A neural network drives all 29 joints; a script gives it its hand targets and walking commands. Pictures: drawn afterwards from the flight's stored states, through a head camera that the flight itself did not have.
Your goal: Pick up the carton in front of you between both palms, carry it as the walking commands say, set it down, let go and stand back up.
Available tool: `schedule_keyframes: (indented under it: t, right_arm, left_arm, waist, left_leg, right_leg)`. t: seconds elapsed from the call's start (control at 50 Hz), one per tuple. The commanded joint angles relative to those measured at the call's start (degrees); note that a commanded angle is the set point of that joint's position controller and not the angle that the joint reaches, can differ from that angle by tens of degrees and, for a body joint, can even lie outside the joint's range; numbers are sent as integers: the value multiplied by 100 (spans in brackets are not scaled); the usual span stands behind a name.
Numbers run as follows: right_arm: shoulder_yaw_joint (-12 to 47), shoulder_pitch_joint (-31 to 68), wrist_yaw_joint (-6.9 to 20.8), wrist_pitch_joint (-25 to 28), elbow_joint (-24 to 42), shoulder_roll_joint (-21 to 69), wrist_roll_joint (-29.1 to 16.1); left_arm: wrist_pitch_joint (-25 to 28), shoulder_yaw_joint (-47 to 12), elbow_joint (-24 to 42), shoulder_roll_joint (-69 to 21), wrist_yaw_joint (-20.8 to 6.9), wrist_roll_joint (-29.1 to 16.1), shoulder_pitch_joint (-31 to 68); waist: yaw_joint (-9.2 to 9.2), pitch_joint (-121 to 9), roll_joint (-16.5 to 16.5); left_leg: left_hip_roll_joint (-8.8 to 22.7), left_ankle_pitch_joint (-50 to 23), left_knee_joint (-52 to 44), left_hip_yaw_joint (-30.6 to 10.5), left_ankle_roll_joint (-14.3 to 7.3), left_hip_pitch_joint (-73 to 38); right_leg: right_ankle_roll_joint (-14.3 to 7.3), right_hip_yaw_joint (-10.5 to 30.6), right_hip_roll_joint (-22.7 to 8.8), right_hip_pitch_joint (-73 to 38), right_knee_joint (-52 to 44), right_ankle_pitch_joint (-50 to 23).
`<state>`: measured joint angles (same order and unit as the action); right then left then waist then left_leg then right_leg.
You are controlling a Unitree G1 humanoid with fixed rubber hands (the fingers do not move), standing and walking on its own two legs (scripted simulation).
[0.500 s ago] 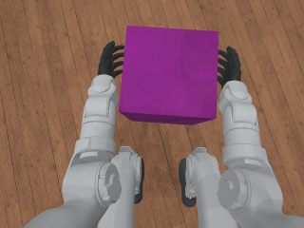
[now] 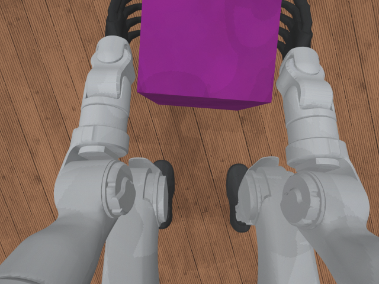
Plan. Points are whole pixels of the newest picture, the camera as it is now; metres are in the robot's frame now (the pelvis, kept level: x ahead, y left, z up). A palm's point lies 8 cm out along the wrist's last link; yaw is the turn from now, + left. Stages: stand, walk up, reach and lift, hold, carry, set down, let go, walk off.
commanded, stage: set down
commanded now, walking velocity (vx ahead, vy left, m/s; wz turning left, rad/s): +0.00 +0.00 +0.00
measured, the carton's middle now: (204, 55) +0.52 +0.01 -0.23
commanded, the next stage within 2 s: none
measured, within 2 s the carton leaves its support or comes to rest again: rests again in 1.26 s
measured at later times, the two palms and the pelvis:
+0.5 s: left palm (125, 39) +0.53 +0.17 -0.19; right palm (284, 48) +0.52 -0.14 -0.19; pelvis +0.00 +0.00 -0.04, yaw +0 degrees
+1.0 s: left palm (126, 39) +0.54 +0.16 -0.20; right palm (287, 48) +0.53 -0.15 -0.20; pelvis -0.01 +0.00 -0.05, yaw +0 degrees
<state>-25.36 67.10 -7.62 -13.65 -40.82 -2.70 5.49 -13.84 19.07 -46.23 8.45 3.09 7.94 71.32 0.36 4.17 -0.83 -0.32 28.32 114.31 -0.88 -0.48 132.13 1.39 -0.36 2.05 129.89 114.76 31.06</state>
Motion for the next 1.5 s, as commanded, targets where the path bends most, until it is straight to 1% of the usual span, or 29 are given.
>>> schedule_keyframes:
  t: [0.0, 0.06, 0.08, 0.1, 0.14, 0.2, 0.26, 0.34, 0.44, 0.54, 0.56, 0.66, 0.72, 0.8, 0.92, 1.02, 1.1, 1.14, 1.16, 1.2, 1.22, 1.24, 1.26, 1.28, 1.3, 1.32, 1.36, 1.42, 1.48]
  right_arm:
    - [2978, 3853, 1512, 212, 186, 4653, -740]
    - [3170, 4133, 1475, 287, 357, 4608, -928]
    - [3222, 4012, 1462, 320, 388, 4757, -1031]
    - [3212, 3994, 1463, 346, 333, 4844, -1092]
    - [3099, 3806, 1528, 315, 60, 5021, -1059]
    - [2891, 3561, 1650, 232, -228, 5062, -888]
    - [2821, 3532, 1672, 267, -221, 4996, -851]
    - [2768, 3649, 1633, 383, -205, 4819, -910]
    - [2581, 3697, 1608, 480, -434, 4585, -908]
    - [2379, 3635, 1640, 494, -740, 4481, -873]
    - [2347, 3626, 1649, 502, -789, 4463, -867]
    - [2151, 3674, 1683, 474, -1020, 4322, -734]
    - [2021, 3621, 1676, 447, -1150, 4171, -624]
    - [1785, 3534, 1698, 412, -1332, 3926, -491]
    - [1492, 3249, 1663, 387, -1612, 3447, -281]
    - [1274, 3046, 1626, 364, -1813, 3046, -119]
    - [1160, 2947, 1570, 389, -1872, 2757, -52]
    - [1100, 2880, 1509, 433, -1882, 2510, -34]
    - [1035, 2808, 1448, 471, -1898, 2251, -31]
    - [706, 2353, 1133, 635, -1983, 996, -29]
    - [505, 2032, 873, 747, -2050, -94, -41]
    - [448, 1748, 541, 914, -2007, -1308, -178]
    - [614, 1818, 312, 1051, -1993, -1682, -486]
    - [774, 1942, 184, 1164, -2013, -1853, -788]
    - [1008, 2080, 125, 1260, -2017, -1917, -1076]
    - [1226, 2195, 93, 1346, -1993, -1961, -1320]
    - [1580, 2416, 71, 1452, -1750, -1970, -1683]
    - [1824, 2480, 45, 1470, -1380, -2121, -1989]
    - [1852, 2227, -19, 1380, -1122, -2235, -2056]
  left_arm:
    - [150, -2527, 23, -4905, -1364, -719, 3106]
    - [213, -2737, 129, -4902, -1347, -948, 3267]
    - [243, -2797, 231, -5033, -1325, -1061, 3274]
    - [272, -2807, 211, -5077, -1317, -1115, 3331]
    - [259, -2724, -34, -5209, -1362, -1062, 3160]
    - [189, -2531, -315, -5262, -1472, -865, 2845]
    - [221, -2483, -358, -5284, -1503, -843, 2789]
    - [332, -2448, -436, -5181, -1446, -916, 2898]
    - [438, -2335, -631, -4925, -1360, -937, 3051]
    - [492, -2213, -830, -4716, -1327, -927, 3107]
    - [498, -2187, -884, -4683, -1314, -916, 3101]
    - [472, -1898, -1130, -4407, -1365, -761, 3015]
    - [446, -1724, -1270, -4206, -1408, -655, 2982]
    - [396, -1528, -1464, -3924, -1463, -489, 2898]
    - [362, -1260, -1716, -3448, -1481, -263, 2657]
    - [342, -1094, -1884, -3053, -1458, -139, 2497]
    - [386, -1063, -1924, -2742, -1391, -117, 2474]
    - [446, -1048, -1941, -2472, -1315, -124, 2482]
    - [494, -998, -1964, -2194, -1243, -130, 2446]
    - [678, -711, -1997, -844, -893, -143, 2167]
    - [798, -554, -2047, 276, -628, -194, 1928]
    - [959, -447, -1985, 1512, -287, -345, 1727]
    - [1086, -606, -1893, 1887, -71, -621, 1924]
    - [1190, -770, -1869, 1942, 42, -886, 2114]
    - [1291, -927, -1841, 1966, 102, -1157, 2253]
    - [1383, -1105, -1761, 2023, 138, -1411, 2354]
    - [1476, -1457, -1487, 2009, 140, -1793, 2578]
    - [1473, -1757, -1163, 2150, 99, -2200, 2692]
    - [1396, -1803, -1049, 2333, 101, -2367, 2503]
  waist:
    - [-17, -6617, 240]
    - [-20, -6934, 259]
    - [-88, -7075, 304]
    - [-81, -7118, 348]
    - [-51, -6900, 380]
    - [-38, -6215, 367]
    - [-32, -5933, 379]
    - [6, -5693, 410]
    - [30, -5312, 458]
    - [7, -5048, 471]
    - [19, -4988, 453]
    - [-56, -4477, 146]
    - [-93, -4183, 70]
    - [-126, -3773, 152]
    - [-133, -3267, 163]
    - [-120, -2948, 172]
    - [-102, -2925, 185]
    - [-90, -3000, 199]
    - [-83, -3063, 209]
    - [-65, -3231, 217]
    - [-55, -3305, 197]
    - [-39, -3453, 185]
    - [-22, -3756, 191]
    - [-30, -4039, 267]
    - [-16, -4297, 311]
    - [18, -4544, 346]
    - [114, -4899, 376]
    - [196, -5461, 403]
    - [232, -5938, 405]
  left_leg:
    - [-602, -1516, -515, 308, 120, -3938]
    - [-582, -1720, -280, 313, 113, -4127]
    - [-602, -1792, -249, 351, 125, -4236]
    - [-597, -1952, -195, 343, 124, -4260]
    - [-589, -2125, -117, 306, 109, -4162]
    - [-587, -1934, -72, 300, 89, -3743]
    - [-593, -1907, -22, 295, 80, -3581]
    - [-592, -1970, 59, 240, 69, -3661]
    - [-573, -1678, 100, 221, 64, -3527]
    - [-550, -1476, 141, 213, 38, -3432]
    - [-541, -1423, 142, 207, 32, -3381]
    - [-533, -1165, 155, 155, -39, -2995]
    - [-520, -942, 149, 147, -72, -2774]
    - [-495, -695, 112, 135, -111, -2565]
    - [-469, -517, 75, 81, -138, -2367]
    - [-447, -346, 43, 38, -136, -2341]
    - [-413, -306, 49, 35, -88, -2474]
    - [-381, -332, 71, 48, -38, -2590]
    - [-355, -356, 78, 62, -3, -2664]
    - [-261, -424, 93, 90, 104, -2927]
    - [-204, -432, 105, 100, 147, -3060]
    - [-148, -466, 120, 98, 186, -3222]
    - [-124, -655, 186, 55, 188, -3389]
    - [-104, -915, 238, 38, 193, -3529]
    - [-89, -1182, 300, 0, 189, -3637]
    - [-70, -1435, 371, -39, 188, -3733]
    - [-21, -1766, 474, -113, 184, -3923]
    - [14, -1930, 538, -98, 213, -4206]
    - [13, -1825, 504, -3, 216, -4505]
  right_leg:
    - [82, -387, 641, -3075, -620, -1465]
    - [88, -412, 626, -3250, -392, -1636]
    - [87, -423, 643, -3348, -374, -1699]
    - [72, -421, 646, -3342, -302, -1877]
    - [58, -415, 642, -3168, -194, -2052]
    - [57, -411, 649, -2724, -170, -1818]
    - [46, -405, 663, -2543, -124, -1779]
    - [48, -416, 657, -2308, -48, -1730]
    - [27, -417, 628, -2171, 12, -1453]
    - [13, -420, 611, -2049, 70, -1251]
    - [13, -425, 612, -2015, 78, -1211]
    - [7, -403, 606, -1873, 97, -961]
    - [-10, -367, 602, -1789, 77, -764]
    - [-45, -308, 605, -1638, 48, -544]
    - [-57, -251, 598, -1554, 11, -404]
    - [-62, -227, 581, -1545, -10, -244]
    - [-27, -245, 553, -1669, 7, -212]
    - [17, -266, 522, -1785, 28, -245]
    - [49, -283, 495, -1855, 34, -271]
    - [159, -322, 396, -2049, 49, -357]
    - [207, -338, 335, -2144, 65, -384]
    - [257, -350, 262, -2237, 65, -447]
    - [287, -334, 231, -2360, 94, -682]
    - [272, -297, 209, -2412, 129, -925]
    - [248, -264, 176, -2424, 196, -1159]
    - [222, -228, 145, -2454, 264, -1397]
    - [194, -210, 88, -2389, 337, -1649]
    - [166, -245, 20, -2624, 363, -1759]
    - [159, -301, 17, -2985, 273, -1682]
